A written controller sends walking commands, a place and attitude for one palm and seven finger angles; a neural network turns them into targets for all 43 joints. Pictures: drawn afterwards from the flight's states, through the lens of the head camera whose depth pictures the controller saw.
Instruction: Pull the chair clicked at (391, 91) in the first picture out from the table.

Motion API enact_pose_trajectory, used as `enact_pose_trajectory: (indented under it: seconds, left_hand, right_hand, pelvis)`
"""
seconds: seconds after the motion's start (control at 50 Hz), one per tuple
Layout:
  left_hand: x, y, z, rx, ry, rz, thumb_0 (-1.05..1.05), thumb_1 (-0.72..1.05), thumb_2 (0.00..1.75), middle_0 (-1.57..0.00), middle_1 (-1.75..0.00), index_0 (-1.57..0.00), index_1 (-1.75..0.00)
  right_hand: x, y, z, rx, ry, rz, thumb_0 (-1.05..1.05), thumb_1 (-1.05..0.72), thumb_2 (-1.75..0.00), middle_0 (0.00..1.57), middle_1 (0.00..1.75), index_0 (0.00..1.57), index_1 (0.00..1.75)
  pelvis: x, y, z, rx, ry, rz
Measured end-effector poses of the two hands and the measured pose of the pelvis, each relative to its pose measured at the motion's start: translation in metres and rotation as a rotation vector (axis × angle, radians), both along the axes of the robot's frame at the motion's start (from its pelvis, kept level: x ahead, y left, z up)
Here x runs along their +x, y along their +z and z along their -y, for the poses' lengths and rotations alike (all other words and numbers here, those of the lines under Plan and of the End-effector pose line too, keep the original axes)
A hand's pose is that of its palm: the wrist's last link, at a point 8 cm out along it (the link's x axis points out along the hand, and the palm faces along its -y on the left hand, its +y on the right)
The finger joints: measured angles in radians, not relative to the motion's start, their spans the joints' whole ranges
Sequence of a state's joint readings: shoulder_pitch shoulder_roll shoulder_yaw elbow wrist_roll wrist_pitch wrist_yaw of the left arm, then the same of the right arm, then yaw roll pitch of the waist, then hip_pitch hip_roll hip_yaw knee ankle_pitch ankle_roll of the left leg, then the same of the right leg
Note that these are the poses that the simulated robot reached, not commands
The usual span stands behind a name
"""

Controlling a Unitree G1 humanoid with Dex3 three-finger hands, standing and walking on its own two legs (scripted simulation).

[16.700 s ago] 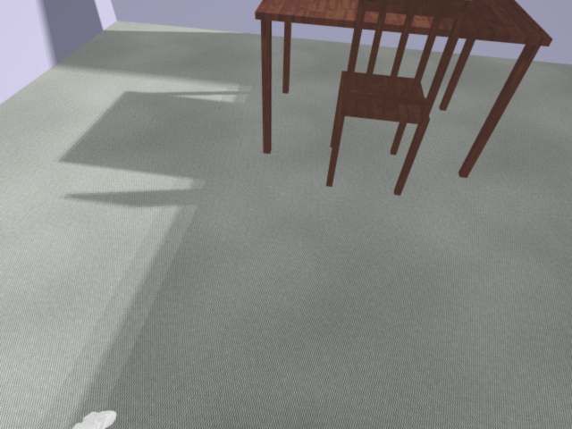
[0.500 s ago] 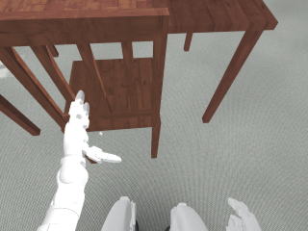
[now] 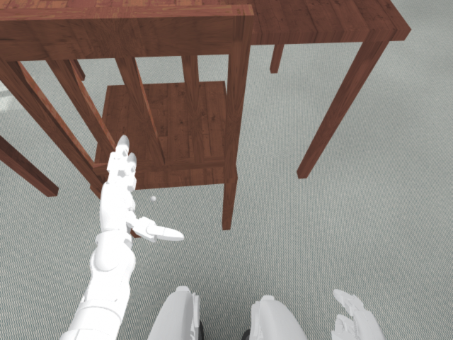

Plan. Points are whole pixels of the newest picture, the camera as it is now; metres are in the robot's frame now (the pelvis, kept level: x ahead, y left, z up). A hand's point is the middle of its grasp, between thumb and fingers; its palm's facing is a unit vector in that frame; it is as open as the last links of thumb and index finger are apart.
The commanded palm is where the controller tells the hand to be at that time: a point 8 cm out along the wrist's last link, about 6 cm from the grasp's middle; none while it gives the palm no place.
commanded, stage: aim the fingers beside a spindle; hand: left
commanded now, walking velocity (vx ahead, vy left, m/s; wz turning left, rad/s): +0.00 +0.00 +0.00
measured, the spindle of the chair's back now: (146, 121) +0.51 +0.17 +0.04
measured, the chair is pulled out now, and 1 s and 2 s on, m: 0.00 0.00 0.00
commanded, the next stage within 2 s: none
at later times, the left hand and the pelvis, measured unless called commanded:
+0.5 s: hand (150, 188) +0.37 +0.14 +0.02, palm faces +0.08 -1.00 -0.05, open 17.0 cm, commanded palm +0.34 +0.19 +0.02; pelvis +0.00 +0.00 +0.00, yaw +0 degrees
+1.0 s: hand (157, 205) +0.34 +0.13 +0.01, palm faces +0.06 -1.00 +0.01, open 17.0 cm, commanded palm +0.33 +0.18 +0.03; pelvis +0.00 +0.00 +0.00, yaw +0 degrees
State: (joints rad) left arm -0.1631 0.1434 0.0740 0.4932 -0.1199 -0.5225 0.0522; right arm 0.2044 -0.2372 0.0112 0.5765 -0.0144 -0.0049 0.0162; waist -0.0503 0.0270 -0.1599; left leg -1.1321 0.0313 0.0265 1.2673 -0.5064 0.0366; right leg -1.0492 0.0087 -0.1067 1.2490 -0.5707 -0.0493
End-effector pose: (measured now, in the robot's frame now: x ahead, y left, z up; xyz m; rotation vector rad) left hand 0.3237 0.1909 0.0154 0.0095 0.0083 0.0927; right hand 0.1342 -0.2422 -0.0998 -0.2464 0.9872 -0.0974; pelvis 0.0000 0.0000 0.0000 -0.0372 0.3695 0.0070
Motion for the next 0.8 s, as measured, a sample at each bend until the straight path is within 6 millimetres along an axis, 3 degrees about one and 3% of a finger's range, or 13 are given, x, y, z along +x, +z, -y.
enact_pose_trajectory:
  seconds: [0.12,0.3,0.46,0.62,0.76,0.8]
  left_hand:
    - [0.008,0.015,0.005,0.024,-0.023,0.066,-0.02,-0.51,0.3,-0.06,-0.08,-0.06,-0.08]
    - [0.012,-0.01,0.006,0.003,0.004,-0.043,-0.02,-0.5,0.3,-0.06,-0.08,-0.06,-0.08]
    - [0.015,0.017,-0.008,0.042,0.01,0.065,-0.02,-0.5,0.3,-0.06,-0.08,-0.06,-0.08]
    - [0.014,-0.013,0.011,-0.022,-0.035,-0.07,-0.02,-0.5,0.3,-0.06,-0.08,-0.06,-0.08]
    - [0.008,0.022,-0.002,0.036,0.027,0.086,-0.02,-0.5,0.3,-0.06,-0.08,-0.06,-0.08]
    - [0.007,0.024,-0.008,0.05,0.027,0.075,-0.02,-0.5,0.3,-0.06,-0.08,-0.06,-0.08]
  right_hand:
    - [0.002,-0.002,0.0,-0.003,0.006,0.006,0.01,-0.91,-0.9,0.2,0.3,0.21,0.3]
    - [-0.004,-0.004,-0.002,0.006,-0.007,-0.014,0.0,-0.91,-0.9,0.2,0.3,0.21,0.3]
    - [-0.008,-0.006,-0.001,0.009,-0.007,-0.044,0.01,-0.91,-0.9,0.2,0.3,0.2,0.3]
    - [-0.004,-0.002,0.002,-0.004,-0.021,-0.033,0.01,-0.91,-0.9,0.2,0.3,0.21,0.3]
    - [0.002,0.001,0.0,0.01,-0.015,-0.013,0.01,-0.91,-0.9,0.2,0.3,0.2,0.3]
    - [0.003,0.001,-0.002,0.021,-0.006,-0.013,0.01,-0.91,-0.9,0.2,0.3,0.2,0.3]
  pelvis:
    - [-0.002,-0.002,-0.002,-0.003,0.003,0.002]
    - [-0.003,-0.002,0.0,0.004,-0.006,-0.011]
    - [0.002,0.0,0.0,-0.001,-0.001,-0.005]
    - [0.004,0.0,-0.001,-0.001,-0.004,-0.017]
    - [0.007,0.003,-0.001,0.006,-0.011,-0.001]
    - [0.007,0.004,0.0,0.005,-0.007,0.003]
